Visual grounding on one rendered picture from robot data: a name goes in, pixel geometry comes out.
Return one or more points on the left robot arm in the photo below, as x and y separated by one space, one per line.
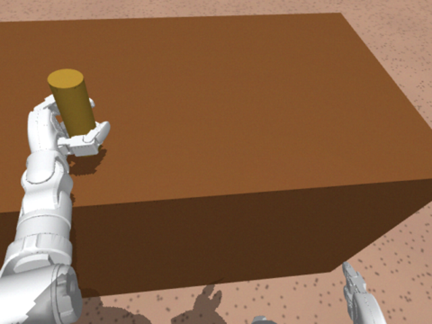
37 283

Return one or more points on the right robot hand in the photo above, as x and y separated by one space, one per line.
362 306

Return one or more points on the can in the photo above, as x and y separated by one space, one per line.
71 96

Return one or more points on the left robot hand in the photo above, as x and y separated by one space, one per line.
45 132

